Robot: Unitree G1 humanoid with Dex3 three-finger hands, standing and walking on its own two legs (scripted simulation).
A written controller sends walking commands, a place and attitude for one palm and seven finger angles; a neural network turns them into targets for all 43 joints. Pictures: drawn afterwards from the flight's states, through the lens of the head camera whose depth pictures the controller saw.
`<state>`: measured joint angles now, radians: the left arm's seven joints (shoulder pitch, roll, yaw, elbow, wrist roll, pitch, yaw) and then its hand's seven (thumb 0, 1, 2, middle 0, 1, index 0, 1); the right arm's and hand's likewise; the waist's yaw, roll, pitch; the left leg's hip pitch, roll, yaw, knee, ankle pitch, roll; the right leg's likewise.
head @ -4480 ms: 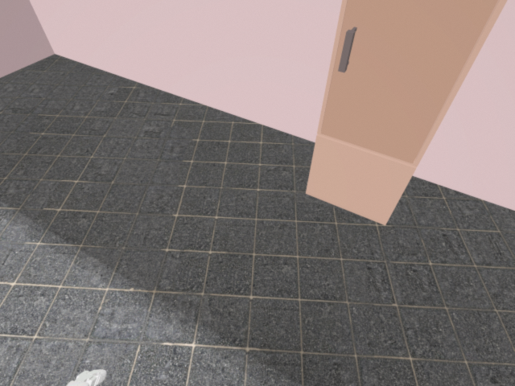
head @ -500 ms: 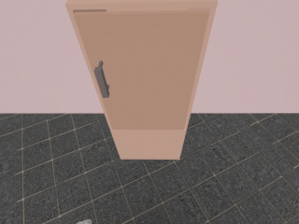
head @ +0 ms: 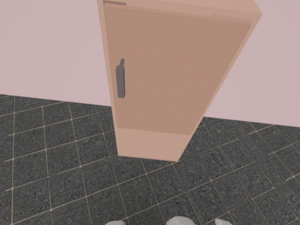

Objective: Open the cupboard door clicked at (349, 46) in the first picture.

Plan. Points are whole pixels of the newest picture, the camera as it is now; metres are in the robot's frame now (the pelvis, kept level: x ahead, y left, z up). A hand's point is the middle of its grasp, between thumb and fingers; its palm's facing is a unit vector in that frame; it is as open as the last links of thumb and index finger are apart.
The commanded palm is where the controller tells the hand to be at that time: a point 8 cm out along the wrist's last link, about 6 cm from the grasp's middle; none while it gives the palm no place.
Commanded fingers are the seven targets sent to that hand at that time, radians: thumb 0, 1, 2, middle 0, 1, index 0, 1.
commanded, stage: come to a stop and stand still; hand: left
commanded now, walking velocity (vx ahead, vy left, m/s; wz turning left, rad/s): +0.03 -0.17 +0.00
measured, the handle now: (121, 78) +0.54 +0.15 +0.03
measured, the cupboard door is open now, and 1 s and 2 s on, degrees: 0 0 0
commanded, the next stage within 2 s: look again from close up in 1.36 s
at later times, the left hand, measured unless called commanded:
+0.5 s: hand out of the picture -0.07 +0.11 -0.15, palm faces +0.05 -0.97 -0.23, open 7.4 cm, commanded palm none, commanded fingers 0.00 0.90 0.90 -0.20 -0.30 -0.20 -0.30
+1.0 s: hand out of the picture -0.06 +0.16 -0.19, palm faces +0.09 -0.98 -0.20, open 7.4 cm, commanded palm none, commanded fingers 0.00 0.90 0.90 -0.20 -0.30 -0.20 -0.30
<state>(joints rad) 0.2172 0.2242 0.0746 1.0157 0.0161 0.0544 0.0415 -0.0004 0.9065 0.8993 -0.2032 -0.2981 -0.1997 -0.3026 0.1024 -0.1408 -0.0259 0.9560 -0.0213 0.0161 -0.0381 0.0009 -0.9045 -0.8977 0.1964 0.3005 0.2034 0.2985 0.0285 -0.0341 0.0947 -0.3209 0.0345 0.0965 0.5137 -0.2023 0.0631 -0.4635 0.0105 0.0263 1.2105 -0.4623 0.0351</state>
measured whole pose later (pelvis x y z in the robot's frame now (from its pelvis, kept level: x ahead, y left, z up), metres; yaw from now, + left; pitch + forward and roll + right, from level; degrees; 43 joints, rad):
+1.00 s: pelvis -0.03 -0.01 -0.01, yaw +0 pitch -1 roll +2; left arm 0.31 0.16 0.02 1.13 0.01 0.02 0.04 0.00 0.91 0.90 -0.20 -0.30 -0.20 -0.30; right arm 0.11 -0.12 -0.02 1.05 -0.01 -0.02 -0.04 0.00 -0.90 -0.90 0.19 0.30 0.20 0.30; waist 0.05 -0.06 0.05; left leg -0.20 -0.01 0.12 0.50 -0.28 0.03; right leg -0.21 -0.09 -0.05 0.65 -0.44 0.02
